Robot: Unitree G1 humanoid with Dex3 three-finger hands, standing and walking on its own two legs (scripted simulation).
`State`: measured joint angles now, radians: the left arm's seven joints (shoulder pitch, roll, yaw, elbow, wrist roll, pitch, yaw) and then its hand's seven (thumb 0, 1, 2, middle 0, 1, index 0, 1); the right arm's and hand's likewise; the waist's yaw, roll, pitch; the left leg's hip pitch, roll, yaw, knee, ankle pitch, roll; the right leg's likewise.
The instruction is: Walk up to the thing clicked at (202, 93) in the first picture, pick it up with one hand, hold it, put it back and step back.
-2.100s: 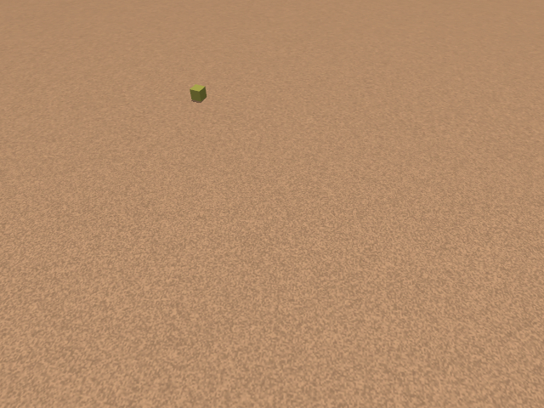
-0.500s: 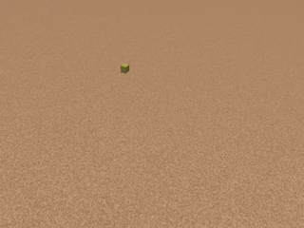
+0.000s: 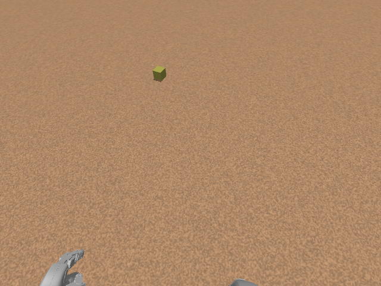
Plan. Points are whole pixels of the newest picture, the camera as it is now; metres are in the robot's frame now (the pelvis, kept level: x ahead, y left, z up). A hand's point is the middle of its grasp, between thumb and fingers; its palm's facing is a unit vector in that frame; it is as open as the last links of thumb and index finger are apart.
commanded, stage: walk up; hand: left
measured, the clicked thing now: (159, 73) +1.79 +0.27 -0.71
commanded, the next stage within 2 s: none
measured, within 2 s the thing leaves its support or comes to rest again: neither
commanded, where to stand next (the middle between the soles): +1.45 -0.03 m, yaw +0 degrees
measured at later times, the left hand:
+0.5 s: hand (84, 195) +0.39 +0.32 -0.14, palm faces -0.05 -0.94 -0.33, open 7.4 cm
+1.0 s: hand (128, 107) +0.70 +0.23 -0.10, palm faces -0.01 -0.92 -0.38, open 7.4 cm
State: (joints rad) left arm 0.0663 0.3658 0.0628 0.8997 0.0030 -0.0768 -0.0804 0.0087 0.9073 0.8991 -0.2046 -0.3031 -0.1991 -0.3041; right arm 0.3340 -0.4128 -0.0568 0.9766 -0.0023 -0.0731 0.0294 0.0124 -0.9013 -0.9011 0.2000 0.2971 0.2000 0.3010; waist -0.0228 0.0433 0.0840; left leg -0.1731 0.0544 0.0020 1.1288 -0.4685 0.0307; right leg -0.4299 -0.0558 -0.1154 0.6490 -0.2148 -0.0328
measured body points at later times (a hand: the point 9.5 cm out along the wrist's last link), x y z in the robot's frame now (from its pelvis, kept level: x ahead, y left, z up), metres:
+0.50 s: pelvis +0.32 +0.04 +0.02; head +0.34 +0.07 +0.46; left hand +0.39 +0.37 -0.12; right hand +0.41 -0.28 -0.07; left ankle +0.36 +0.14 -0.72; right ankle +0.28 -0.12 -0.63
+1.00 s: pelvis +0.60 -0.03 +0.02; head +0.60 -0.06 +0.47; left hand +0.70 +0.27 -0.07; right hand +0.66 -0.35 -0.11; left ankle +0.57 +0.12 -0.63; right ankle +0.63 -0.12 -0.72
